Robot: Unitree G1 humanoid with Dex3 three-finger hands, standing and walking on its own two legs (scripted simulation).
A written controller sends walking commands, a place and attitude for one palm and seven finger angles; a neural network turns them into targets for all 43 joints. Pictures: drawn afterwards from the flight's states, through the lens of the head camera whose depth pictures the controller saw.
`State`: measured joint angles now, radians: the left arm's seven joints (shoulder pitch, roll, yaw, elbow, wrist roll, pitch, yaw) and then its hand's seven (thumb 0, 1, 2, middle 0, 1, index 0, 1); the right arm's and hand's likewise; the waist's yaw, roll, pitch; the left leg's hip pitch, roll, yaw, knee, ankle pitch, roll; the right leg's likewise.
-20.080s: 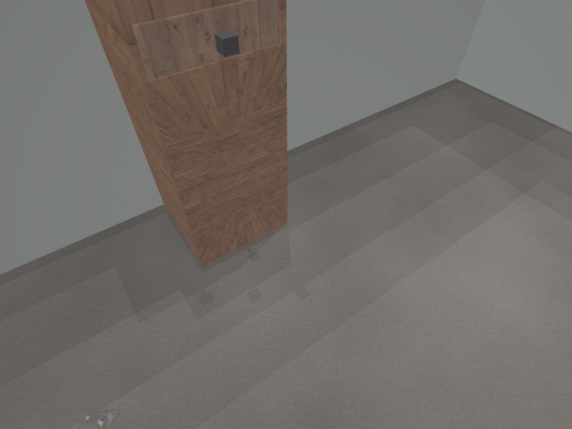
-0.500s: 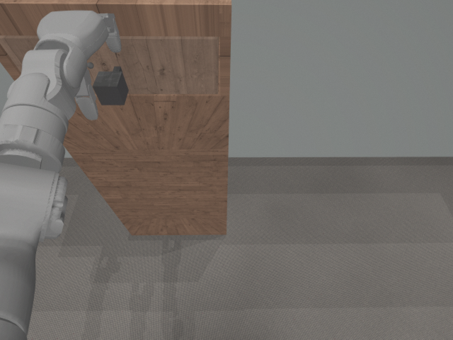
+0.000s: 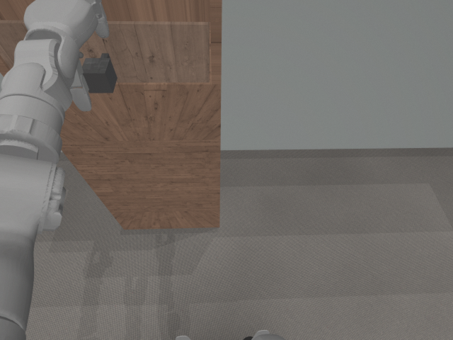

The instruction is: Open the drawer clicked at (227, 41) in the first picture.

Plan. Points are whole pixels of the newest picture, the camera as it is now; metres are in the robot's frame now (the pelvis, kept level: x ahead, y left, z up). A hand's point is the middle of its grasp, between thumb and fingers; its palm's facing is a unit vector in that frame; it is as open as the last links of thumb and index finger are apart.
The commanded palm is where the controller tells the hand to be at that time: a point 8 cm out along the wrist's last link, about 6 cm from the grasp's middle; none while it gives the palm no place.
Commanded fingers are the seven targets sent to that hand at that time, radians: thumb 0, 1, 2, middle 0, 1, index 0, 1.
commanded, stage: lower the fingers behind the handle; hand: left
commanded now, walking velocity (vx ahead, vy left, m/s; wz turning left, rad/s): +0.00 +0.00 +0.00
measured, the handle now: (101, 68) +0.58 +0.19 +0.14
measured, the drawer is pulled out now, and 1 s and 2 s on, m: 0.00 0.00 0.00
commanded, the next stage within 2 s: lift the fingers back up to retry in 0.86 s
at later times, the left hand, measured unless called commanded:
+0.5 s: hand (81, 58) +0.54 +0.20 +0.19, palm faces +0.02 -0.01 -1.00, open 13.8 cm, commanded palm +0.55 +0.20 +0.18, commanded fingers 0.00 -0.50 0.30 -0.30 -1.20 -0.30 -1.20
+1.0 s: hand (81, 58) +0.54 +0.20 +0.19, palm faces +0.02 -0.01 -1.00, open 13.8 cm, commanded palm +0.55 +0.20 +0.19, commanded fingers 0.00 -0.50 0.30 -0.30 -1.20 -0.30 -1.20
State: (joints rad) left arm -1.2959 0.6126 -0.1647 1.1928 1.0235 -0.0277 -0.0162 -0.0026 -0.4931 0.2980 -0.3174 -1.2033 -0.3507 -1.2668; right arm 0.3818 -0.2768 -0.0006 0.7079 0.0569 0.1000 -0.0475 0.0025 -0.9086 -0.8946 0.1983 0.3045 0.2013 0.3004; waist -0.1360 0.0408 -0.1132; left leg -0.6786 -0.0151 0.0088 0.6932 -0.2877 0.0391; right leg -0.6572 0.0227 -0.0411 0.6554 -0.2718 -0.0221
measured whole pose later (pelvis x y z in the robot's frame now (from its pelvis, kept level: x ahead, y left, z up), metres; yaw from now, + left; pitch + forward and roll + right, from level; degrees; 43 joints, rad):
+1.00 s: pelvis -0.02 +0.01 -0.01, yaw -1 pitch +17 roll -2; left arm -1.34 0.64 -0.18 1.18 1.02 0.01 -0.04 0.00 -0.49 0.30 -0.32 -1.20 -0.26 -1.35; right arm 0.38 -0.28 0.03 0.65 0.07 0.11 -0.07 0.00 -0.91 -0.89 0.20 0.30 0.20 0.30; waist -0.16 0.04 -0.12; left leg -0.79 -0.01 0.03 0.80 -0.31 0.05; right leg -0.77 0.02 -0.03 0.75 -0.29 -0.01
